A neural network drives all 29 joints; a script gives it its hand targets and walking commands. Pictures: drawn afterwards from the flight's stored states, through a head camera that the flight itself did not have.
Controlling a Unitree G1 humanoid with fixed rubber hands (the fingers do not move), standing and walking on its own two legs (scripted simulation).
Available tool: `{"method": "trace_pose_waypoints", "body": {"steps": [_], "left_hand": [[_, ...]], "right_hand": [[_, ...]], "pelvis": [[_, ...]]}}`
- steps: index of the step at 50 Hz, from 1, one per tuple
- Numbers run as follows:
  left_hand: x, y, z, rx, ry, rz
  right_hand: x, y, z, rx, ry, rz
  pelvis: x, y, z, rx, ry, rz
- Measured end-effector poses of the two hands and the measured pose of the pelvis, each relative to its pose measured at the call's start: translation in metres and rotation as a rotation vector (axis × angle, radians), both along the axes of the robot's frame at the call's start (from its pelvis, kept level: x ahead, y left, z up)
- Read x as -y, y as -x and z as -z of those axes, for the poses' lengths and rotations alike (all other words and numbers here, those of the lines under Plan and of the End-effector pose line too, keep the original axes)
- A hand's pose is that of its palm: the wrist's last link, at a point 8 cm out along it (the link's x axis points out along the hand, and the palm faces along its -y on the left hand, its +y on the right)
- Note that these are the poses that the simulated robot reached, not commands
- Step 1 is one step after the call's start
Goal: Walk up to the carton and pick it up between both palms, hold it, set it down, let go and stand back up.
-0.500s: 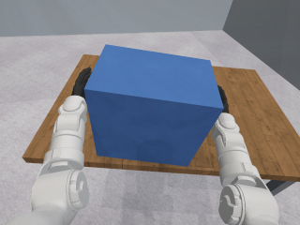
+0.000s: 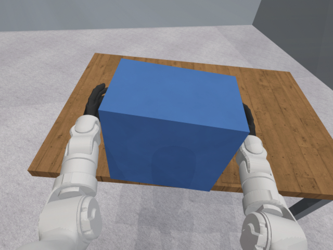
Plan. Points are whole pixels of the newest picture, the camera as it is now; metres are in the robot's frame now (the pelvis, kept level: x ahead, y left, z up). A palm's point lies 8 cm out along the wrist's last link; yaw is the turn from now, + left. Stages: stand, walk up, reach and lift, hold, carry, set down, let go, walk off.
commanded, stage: set down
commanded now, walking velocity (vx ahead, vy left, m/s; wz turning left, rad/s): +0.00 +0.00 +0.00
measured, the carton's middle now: (169, 130) +0.42 +0.03 +0.06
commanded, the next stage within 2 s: none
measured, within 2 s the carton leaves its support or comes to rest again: rests again in 0.28 s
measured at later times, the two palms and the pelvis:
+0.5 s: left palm (91, 120) +0.40 +0.23 +0.09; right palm (242, 133) +0.40 -0.16 +0.10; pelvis +0.01 +0.00 +0.00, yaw +1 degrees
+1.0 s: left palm (91, 120) +0.40 +0.23 +0.09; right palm (241, 133) +0.40 -0.16 +0.09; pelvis +0.01 +0.00 +0.00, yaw +0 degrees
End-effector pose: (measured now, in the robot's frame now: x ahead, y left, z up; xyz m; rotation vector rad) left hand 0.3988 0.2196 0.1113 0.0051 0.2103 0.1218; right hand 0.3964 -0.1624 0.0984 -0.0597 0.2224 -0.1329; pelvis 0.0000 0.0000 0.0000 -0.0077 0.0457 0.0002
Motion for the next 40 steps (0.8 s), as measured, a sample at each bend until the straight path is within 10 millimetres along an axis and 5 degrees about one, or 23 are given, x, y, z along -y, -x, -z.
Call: {"method": "trace_pose_waypoints", "body": {"steps": [40], "left_hand": [[-0.008,0.005,0.017,0.009,-0.003,-0.020]], "right_hand": [[-0.007,-0.004,0.004,0.059,0.008,-0.015]], "pelvis": [[-0.002,-0.006,0.000,0.011,-0.005,-0.008]]}}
